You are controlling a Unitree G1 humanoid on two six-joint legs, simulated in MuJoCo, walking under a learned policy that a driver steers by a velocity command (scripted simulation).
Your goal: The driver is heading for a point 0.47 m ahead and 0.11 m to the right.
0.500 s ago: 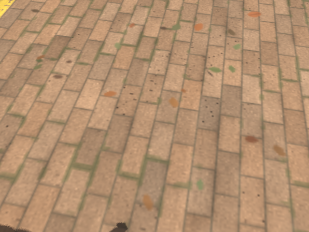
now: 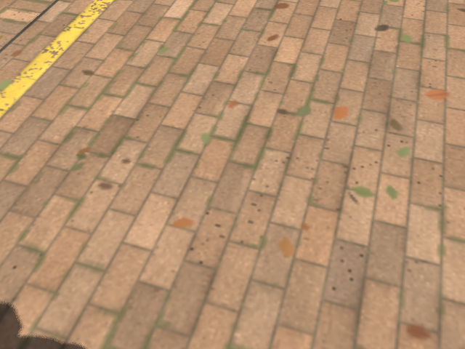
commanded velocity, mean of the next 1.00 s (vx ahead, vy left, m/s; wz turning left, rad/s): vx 0.36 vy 0.00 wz -0.08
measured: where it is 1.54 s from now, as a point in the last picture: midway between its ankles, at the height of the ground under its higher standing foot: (237, 340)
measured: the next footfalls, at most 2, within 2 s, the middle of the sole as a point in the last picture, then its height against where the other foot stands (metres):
left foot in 0.40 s outside the picture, level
right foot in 0.84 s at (284, 319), level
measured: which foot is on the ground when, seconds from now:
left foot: up 0.00-0.38, down 0.40-0.84, up 0.86-1.00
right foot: down 0.00-0.40, up 0.42-0.82, down 0.84-1.00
